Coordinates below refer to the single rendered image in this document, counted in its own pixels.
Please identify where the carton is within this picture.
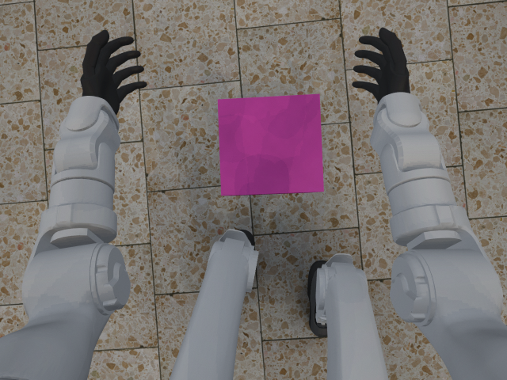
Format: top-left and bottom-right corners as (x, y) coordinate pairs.
(218, 94), (324, 196)

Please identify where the right robot upper arm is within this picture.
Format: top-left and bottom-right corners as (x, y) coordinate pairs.
(390, 249), (507, 380)

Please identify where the robot right forearm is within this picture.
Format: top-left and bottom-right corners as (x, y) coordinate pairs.
(370, 92), (503, 311)

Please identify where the right robot hand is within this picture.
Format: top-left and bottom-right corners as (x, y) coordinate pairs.
(352, 28), (410, 103)

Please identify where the left robot shin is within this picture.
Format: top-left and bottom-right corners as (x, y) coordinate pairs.
(207, 230), (251, 266)

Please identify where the left robot foot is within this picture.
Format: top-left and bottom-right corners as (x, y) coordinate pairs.
(240, 230), (254, 246)

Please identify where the left robot hand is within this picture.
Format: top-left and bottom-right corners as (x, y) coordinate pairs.
(80, 30), (147, 114)

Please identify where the robot left forearm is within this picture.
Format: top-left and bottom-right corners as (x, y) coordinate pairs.
(21, 96), (120, 316)

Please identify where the left robot upper arm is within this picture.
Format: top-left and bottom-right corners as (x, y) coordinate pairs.
(0, 242), (131, 380)

